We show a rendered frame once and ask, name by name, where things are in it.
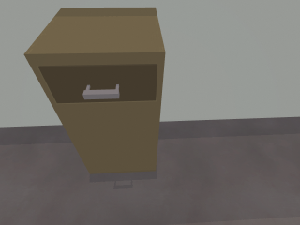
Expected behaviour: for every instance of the handle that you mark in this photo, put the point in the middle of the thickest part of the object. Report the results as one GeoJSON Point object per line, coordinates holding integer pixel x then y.
{"type": "Point", "coordinates": [101, 93]}

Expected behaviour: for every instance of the cabinet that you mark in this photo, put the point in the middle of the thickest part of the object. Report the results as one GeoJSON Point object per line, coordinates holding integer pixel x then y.
{"type": "Point", "coordinates": [115, 136]}

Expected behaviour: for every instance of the drawer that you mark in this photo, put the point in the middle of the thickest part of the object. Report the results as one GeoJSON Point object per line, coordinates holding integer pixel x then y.
{"type": "Point", "coordinates": [137, 82]}

